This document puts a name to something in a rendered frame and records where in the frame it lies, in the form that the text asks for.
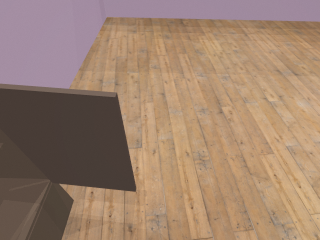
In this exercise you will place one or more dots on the cupboard door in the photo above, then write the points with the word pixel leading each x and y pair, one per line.
pixel 74 137

